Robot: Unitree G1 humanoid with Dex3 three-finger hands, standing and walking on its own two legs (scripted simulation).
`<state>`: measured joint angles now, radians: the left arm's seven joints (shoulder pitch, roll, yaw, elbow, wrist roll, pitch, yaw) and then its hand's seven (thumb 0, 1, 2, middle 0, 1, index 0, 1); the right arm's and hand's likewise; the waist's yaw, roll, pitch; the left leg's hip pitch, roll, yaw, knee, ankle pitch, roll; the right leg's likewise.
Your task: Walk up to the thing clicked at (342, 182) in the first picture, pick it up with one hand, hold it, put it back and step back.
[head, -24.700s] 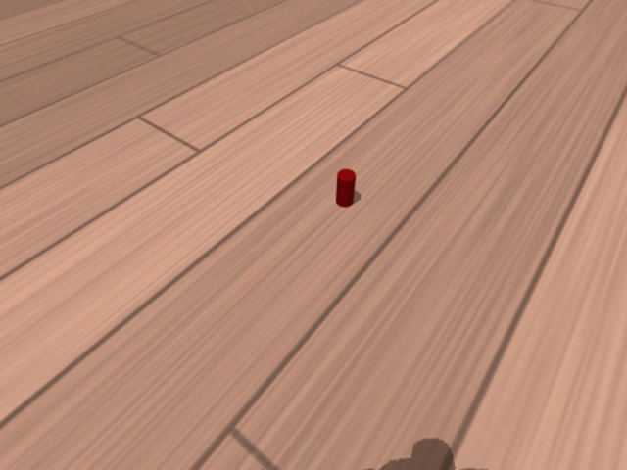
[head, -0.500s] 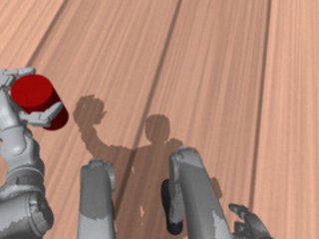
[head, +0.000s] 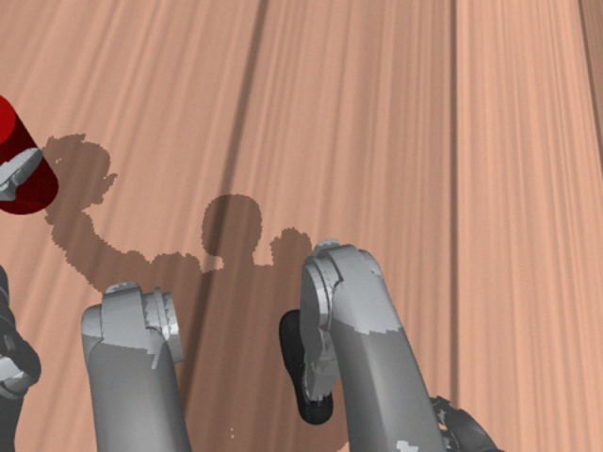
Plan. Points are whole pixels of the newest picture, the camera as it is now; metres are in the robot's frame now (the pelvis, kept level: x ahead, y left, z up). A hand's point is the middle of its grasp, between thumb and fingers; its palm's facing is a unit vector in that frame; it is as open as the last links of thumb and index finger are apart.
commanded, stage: crouch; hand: left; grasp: from the side
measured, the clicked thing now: (1, 159) +0.50 +0.28 -0.12
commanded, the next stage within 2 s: lower in 0.38 s
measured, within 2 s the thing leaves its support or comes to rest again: neither
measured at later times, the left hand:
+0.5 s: hand (3, 150) +0.51 +0.28 -0.12, palm faces +0.31 -0.95 -0.03, open 10.8 cm
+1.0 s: hand (23, 168) +0.52 +0.28 -0.19, palm faces +0.33 -0.94 -0.04, open 10.8 cm
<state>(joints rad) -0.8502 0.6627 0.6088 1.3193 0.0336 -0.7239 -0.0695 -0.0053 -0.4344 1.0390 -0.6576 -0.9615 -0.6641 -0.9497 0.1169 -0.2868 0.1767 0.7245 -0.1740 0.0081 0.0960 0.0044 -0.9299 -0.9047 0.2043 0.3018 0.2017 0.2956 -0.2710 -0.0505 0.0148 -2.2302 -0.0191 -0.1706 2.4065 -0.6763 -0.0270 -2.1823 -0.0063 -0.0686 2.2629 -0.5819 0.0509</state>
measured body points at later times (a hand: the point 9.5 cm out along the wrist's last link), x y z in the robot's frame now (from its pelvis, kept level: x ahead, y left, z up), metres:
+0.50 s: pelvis +0.00 +0.00 -0.02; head +0.25 +0.11 +0.34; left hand +0.49 +0.33 -0.12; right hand +0.07 -0.28 -0.09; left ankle +0.09 +0.13 -0.30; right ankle +0.13 -0.13 -0.30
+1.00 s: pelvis +0.00 +0.01 -0.03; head +0.27 +0.14 +0.30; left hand +0.49 +0.33 -0.18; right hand +0.06 -0.27 -0.08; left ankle +0.09 +0.13 -0.30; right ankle +0.13 -0.13 -0.30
